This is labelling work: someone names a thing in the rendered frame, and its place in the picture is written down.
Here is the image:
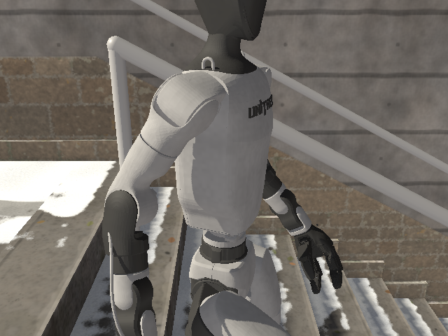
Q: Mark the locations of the stairs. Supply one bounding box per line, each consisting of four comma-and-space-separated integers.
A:
42, 187, 448, 336

